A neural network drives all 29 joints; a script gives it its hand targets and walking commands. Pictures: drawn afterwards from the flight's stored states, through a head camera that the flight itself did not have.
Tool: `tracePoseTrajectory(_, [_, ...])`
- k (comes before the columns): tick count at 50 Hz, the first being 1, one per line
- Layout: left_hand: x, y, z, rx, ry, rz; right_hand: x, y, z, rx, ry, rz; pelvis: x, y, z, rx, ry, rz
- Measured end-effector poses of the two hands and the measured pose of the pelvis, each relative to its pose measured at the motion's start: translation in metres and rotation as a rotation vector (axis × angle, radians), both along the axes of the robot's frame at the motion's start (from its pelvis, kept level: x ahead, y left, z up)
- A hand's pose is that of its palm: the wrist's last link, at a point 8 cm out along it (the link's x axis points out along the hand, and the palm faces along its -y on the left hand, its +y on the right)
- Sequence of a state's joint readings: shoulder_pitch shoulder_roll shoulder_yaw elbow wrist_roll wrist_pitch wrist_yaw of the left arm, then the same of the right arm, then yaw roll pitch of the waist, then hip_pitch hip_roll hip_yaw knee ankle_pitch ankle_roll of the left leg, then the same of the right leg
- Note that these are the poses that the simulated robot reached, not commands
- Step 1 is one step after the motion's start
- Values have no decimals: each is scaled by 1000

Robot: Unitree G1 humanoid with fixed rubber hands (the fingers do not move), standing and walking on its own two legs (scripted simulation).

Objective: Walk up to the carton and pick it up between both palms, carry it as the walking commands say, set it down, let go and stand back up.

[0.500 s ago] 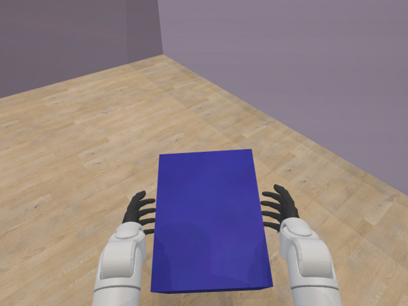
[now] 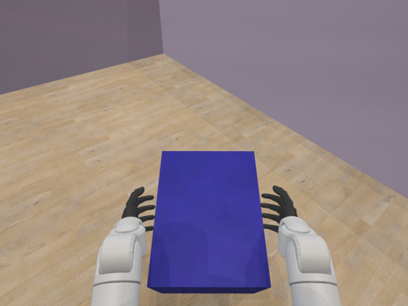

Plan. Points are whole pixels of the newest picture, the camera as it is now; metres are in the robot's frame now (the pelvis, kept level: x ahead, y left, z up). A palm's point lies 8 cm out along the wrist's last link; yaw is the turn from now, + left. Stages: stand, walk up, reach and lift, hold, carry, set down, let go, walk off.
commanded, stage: carry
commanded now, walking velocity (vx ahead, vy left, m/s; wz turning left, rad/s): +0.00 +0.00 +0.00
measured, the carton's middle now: (207, 222) +0.34 +0.01 -0.03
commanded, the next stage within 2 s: hold in 1.00 s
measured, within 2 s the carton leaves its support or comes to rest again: neither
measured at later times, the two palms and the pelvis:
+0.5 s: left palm (137, 214) +0.29 +0.15 +0.06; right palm (289, 218) +0.29 -0.15 +0.06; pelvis +0.01 -0.01 +0.00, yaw +0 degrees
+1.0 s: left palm (137, 207) +0.28 +0.14 +0.10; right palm (295, 209) +0.29 -0.15 +0.10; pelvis +0.01 -0.01 +0.00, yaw +0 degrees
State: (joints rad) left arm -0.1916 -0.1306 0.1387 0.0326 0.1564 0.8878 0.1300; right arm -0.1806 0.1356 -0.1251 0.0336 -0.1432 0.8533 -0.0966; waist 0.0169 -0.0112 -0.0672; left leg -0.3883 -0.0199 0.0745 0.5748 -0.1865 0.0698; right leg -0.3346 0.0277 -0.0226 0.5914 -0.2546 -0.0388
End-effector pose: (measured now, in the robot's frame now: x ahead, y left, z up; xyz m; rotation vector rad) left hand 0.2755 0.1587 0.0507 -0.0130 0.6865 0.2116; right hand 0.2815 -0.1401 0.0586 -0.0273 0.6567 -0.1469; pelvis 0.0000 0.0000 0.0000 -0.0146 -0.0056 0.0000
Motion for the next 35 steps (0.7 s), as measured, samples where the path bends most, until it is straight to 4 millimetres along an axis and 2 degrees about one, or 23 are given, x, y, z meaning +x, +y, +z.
tracePoseTrajectory(25, [16, -10, 13, -6, 4, 5, 12, -8, 0, -5, 58, -27, 11, -6, 1, 6, 15, -2])
tracePoseTrajectory(35, [12, -15, 31, -8, -14, 7, 7, -12, 19, 0, 45, -50, 7, -8, 0, 8, 8, -2])
